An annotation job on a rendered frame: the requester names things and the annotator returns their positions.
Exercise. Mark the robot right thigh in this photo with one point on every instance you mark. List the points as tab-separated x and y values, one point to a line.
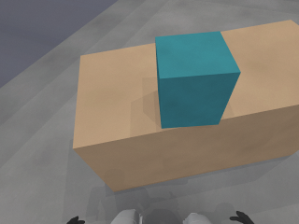
196	219

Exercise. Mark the robot thigh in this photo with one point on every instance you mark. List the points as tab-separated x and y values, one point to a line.
128	216
196	219

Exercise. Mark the robot left thigh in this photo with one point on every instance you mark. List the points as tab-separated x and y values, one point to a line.
128	216

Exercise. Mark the robot right hand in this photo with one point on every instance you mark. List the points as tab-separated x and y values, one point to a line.
243	218

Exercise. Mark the carton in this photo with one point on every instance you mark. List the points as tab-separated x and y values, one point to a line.
196	75

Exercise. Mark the pedestal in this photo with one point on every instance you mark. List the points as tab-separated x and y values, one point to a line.
118	130

